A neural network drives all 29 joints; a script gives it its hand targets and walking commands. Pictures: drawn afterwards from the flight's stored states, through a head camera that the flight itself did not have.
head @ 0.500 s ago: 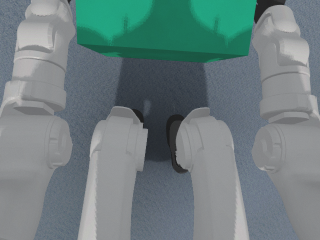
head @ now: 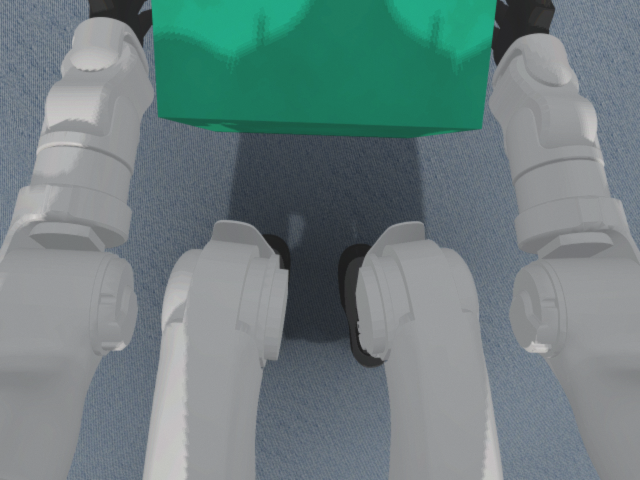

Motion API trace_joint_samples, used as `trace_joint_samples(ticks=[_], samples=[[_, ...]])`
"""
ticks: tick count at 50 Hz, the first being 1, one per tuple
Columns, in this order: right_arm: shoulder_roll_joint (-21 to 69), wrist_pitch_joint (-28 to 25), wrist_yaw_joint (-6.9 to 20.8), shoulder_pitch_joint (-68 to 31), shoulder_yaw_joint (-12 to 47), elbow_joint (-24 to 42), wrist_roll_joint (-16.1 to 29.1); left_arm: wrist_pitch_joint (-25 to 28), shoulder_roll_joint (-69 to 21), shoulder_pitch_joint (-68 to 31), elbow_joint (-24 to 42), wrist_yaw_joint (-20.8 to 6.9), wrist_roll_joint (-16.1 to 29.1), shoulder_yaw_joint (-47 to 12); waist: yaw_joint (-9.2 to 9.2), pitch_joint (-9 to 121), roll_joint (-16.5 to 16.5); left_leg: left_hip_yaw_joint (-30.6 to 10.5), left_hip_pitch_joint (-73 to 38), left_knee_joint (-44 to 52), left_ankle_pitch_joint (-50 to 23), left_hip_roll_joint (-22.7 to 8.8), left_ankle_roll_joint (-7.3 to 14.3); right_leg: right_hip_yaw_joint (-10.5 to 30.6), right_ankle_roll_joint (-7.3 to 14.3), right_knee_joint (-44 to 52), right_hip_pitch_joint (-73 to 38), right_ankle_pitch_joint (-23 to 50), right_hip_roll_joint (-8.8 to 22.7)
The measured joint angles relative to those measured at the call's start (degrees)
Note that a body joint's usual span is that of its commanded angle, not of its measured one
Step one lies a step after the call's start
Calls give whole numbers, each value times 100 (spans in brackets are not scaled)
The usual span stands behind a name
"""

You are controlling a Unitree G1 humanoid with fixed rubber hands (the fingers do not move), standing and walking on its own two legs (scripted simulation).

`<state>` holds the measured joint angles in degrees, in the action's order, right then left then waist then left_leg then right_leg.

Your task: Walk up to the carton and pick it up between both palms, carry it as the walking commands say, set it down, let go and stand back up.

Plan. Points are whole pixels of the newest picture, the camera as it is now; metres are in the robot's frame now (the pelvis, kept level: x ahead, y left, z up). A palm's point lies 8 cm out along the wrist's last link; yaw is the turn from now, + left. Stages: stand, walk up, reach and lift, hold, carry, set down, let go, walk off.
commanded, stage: set down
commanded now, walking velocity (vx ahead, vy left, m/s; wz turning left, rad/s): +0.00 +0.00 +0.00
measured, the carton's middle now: (319, 60) +0.50 +0.01 -0.24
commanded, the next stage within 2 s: none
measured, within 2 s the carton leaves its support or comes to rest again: neither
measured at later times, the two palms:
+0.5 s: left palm (124, 18) +0.51 +0.19 -0.17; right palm (521, 35) +0.52 -0.18 -0.16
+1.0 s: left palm (123, 14) +0.52 +0.19 -0.17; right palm (522, 30) +0.52 -0.18 -0.16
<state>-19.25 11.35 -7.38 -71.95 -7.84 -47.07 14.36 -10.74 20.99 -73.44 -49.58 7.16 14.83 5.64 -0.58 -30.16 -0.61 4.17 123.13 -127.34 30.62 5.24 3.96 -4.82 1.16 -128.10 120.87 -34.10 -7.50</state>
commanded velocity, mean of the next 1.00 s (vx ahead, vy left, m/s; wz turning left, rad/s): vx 0.00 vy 0.00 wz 0.00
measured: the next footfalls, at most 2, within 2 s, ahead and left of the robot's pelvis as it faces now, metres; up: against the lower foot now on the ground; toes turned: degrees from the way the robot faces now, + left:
none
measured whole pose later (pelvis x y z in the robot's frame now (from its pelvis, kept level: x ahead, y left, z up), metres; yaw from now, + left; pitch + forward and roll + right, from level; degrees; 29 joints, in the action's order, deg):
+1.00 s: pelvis +0.00 +0.00 -0.02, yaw -1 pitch +29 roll -2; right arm -19.9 5.3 -5.1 -77.8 -5.3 -67.4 14.0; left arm -4.7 19.9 -78.7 -68.9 5.6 13.9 5.1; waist -0.7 -21.3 -0.2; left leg 5.5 129.8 -130.1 29.4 2.4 5.6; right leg -5.8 2.4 -130.7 127.9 -32.3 -5.0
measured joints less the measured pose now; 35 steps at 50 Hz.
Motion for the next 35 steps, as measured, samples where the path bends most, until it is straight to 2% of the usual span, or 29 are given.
trace_joint_samples(ticks=[22, 35], samples=[[-168, -367, 22, -625, 544, -1291, 362, 261, 124, -480, -1078, -72, 172, -222, 48, 20, 1, 61, 102, -153, -137, -91, -6, -29, 59, -182, 157, 179, 60], [-178, -518, 113, -833, 505, -1744, 272, 425, 81, -699, -1535, -126, 62, -158, 21, 36, 24, 76, 179, -221, -217, -164, 47, -75, 81, -229, 226, 268, 135]])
